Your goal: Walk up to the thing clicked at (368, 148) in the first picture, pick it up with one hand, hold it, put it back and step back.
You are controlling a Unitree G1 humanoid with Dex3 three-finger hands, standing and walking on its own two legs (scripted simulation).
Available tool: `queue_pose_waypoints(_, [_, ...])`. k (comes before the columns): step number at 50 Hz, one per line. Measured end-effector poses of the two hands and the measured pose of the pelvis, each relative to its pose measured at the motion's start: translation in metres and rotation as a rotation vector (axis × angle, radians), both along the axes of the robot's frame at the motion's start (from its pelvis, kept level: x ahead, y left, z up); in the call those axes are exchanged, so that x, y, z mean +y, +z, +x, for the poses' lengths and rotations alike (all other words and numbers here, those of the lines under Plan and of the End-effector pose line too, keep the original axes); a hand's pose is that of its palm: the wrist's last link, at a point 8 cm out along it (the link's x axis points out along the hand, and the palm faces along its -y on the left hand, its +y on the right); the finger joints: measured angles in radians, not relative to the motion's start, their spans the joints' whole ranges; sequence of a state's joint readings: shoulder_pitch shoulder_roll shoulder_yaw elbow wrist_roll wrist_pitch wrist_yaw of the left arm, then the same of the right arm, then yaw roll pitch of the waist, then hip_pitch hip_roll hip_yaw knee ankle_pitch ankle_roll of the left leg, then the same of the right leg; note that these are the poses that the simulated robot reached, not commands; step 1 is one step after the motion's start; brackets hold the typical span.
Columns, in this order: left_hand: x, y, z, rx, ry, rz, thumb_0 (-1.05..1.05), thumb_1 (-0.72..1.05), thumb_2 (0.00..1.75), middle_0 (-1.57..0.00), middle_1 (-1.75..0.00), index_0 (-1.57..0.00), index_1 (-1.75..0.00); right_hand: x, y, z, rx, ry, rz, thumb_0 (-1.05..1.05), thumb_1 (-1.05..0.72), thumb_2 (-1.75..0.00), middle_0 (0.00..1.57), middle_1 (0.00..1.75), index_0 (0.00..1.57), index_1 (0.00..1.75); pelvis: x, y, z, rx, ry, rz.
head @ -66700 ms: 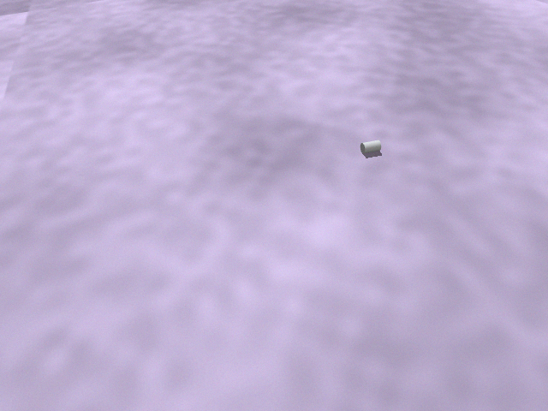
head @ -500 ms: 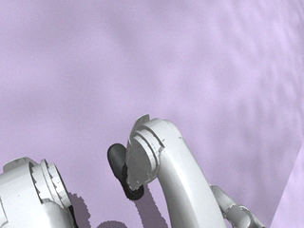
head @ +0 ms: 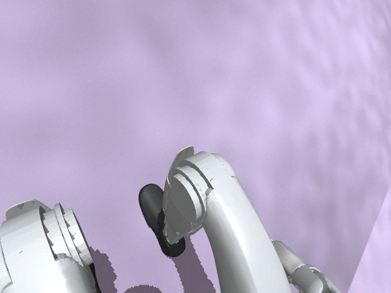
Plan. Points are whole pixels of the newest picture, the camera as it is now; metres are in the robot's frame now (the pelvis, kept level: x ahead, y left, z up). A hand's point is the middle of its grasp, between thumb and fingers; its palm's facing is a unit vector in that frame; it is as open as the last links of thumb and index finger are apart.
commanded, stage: rest palm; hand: left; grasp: from above
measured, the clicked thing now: out of the picture +0.46 +0.47 -0.29
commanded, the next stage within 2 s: go down in 0.52 s
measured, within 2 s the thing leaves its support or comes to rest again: neither
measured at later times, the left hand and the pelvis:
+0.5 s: hand out of the picture +0.45 +0.43 -0.23, palm faces -0.41 -0.18 -0.89, open 13.9 cm; pelvis +0.00 +0.00 +0.00, yaw +0 degrees
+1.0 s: hand out of the picture +0.46 +0.47 -0.16, palm faces -0.33 -0.11 -0.94, open 14.0 cm; pelvis +0.00 +0.00 +0.01, yaw +0 degrees
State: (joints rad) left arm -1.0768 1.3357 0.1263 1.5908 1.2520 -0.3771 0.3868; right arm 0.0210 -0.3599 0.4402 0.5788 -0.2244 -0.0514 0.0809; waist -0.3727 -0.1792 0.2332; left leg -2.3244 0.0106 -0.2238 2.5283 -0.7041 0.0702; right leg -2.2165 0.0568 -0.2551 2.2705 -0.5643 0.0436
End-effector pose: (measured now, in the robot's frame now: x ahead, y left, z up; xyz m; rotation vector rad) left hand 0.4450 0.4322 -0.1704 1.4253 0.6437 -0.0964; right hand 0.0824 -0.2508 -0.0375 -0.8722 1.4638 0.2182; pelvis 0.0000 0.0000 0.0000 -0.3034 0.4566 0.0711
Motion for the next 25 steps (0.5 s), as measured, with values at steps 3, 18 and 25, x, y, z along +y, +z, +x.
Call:
queue_pose_waypoints(3, [-0.001,-0.001,-0.001,0.009,-0.002,-0.008,0.00,-0.45,0.94,-0.07,-1.06,-0.08,-1.04,0.001,-0.001,0.000,0.002,-0.001,0.002,0.00,-0.89,-0.90,0.21,0.30,0.20,0.30,0.000,0.000,0.000,-0.002,-0.001,0.000])
queue_pose_waypoints(18, [-0.003,0.000,0.005,-0.030,-0.003,-0.004,0.00,-0.46,0.96,-0.07,-1.05,-0.08,-1.04,-0.001,-0.001,0.009,-0.022,0.004,-0.003,0.00,-0.89,-0.90,0.21,0.30,0.20,0.30,0.000,-0.001,0.002,0.006,-0.001,0.000])
queue_pose_waypoints(25, [0.002,0.001,0.007,-0.021,0.017,0.002,0.00,-0.47,0.95,-0.06,-1.05,-0.07,-1.03,-0.002,0.001,0.009,-0.020,-0.002,-0.011,0.00,-0.89,-0.90,0.21,0.30,0.20,0.30,0.001,-0.001,0.002,0.012,-0.001,-0.005])
